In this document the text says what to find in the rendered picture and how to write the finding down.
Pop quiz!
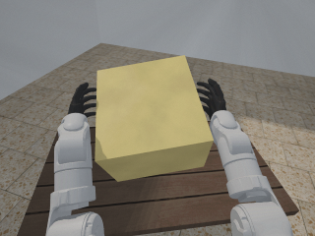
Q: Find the left robot upper arm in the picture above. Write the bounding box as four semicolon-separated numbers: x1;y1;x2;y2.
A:
46;211;104;236

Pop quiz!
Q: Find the right robot upper arm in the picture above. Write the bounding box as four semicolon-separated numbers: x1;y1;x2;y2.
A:
230;202;292;236

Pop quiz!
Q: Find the carton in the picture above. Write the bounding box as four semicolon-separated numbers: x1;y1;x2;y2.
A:
94;55;214;182

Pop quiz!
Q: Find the robot left forearm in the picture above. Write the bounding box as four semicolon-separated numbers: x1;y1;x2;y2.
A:
45;113;96;236

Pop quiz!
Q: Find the robot right forearm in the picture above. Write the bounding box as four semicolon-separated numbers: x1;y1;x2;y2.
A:
210;110;293;236

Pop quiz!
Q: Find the robot left hand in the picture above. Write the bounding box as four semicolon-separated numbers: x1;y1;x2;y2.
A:
68;83;96;118

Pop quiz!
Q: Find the table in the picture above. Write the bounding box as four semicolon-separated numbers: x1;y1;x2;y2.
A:
17;120;299;236

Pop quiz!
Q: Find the robot right hand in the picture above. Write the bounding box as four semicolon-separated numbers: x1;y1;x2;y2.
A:
196;78;226;120

